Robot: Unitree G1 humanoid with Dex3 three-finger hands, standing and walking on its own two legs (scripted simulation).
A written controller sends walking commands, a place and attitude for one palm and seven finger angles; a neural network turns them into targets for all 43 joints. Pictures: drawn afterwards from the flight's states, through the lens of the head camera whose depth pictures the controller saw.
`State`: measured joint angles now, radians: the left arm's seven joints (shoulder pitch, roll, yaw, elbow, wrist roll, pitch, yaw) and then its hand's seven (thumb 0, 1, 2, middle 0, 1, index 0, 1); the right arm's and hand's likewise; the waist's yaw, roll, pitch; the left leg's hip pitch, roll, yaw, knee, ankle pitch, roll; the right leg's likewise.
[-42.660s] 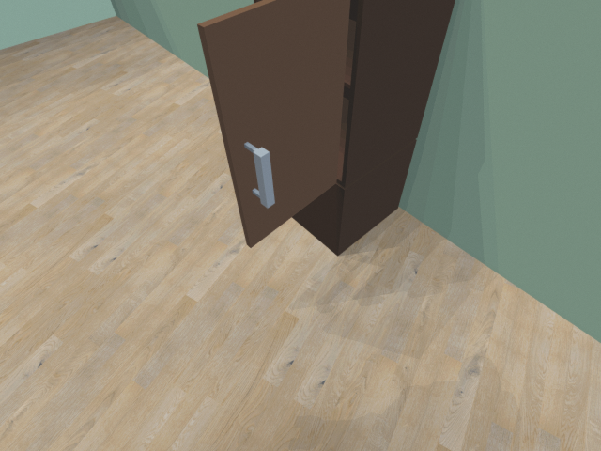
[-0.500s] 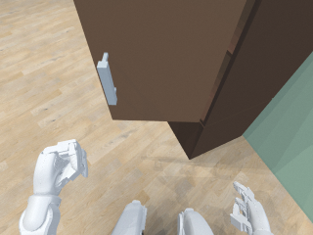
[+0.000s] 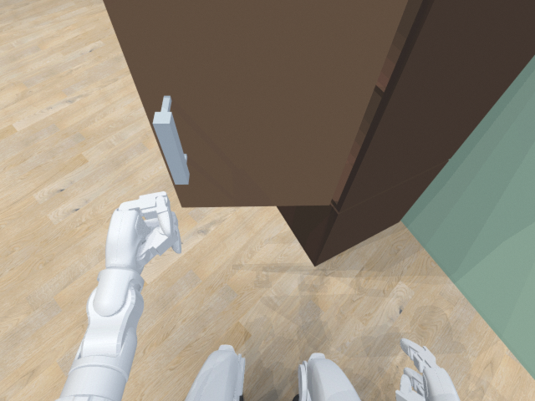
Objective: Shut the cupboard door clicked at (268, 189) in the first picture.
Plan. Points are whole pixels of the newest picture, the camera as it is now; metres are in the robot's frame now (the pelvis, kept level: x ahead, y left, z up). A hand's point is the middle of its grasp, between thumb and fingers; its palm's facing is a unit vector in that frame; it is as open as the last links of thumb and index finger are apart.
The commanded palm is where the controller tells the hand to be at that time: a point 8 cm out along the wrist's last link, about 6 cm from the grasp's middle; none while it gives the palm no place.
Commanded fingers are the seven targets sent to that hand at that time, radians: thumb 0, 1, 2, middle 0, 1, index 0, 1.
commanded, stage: bring the fist close to the handle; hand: left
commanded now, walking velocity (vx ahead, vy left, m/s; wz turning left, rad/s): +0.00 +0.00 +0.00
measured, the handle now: (175, 142) +0.52 +0.18 +0.03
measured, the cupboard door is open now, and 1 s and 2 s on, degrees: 64 64 43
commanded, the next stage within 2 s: push the door shut along its arc in 0.70 s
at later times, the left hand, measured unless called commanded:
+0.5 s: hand (196, 184) +0.42 +0.13 +0.05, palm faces +0.06 -1.00 -0.04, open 3.1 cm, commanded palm +0.38 +0.19 +0.04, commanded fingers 0.00 0.90 0.90 -1.30 -1.50 -1.30 -1.50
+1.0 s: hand (191, 181) +0.43 +0.14 +0.04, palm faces +0.03 -1.00 -0.04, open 3.1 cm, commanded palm +0.42 +0.19 +0.04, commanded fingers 0.00 0.90 0.90 -1.30 -1.50 -1.30 -1.50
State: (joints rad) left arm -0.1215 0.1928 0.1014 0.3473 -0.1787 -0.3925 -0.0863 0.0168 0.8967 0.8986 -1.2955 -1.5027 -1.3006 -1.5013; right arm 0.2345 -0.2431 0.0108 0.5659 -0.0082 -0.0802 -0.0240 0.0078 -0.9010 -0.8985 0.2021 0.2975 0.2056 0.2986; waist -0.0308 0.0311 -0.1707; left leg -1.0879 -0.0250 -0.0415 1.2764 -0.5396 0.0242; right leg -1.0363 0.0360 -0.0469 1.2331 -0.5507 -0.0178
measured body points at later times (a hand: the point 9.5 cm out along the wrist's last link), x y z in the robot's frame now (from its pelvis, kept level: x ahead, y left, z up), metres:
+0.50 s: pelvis +0.00 -0.01 +0.00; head +0.10 -0.01 +0.44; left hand +0.41 +0.18 +0.05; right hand +0.09 -0.27 -0.12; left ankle +0.03 +0.10 -0.63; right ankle +0.02 -0.11 -0.63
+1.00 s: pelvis +0.00 -0.01 +0.00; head +0.11 -0.01 +0.44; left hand +0.42 +0.19 +0.05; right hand +0.11 -0.27 -0.12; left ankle +0.03 +0.10 -0.63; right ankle +0.02 -0.11 -0.63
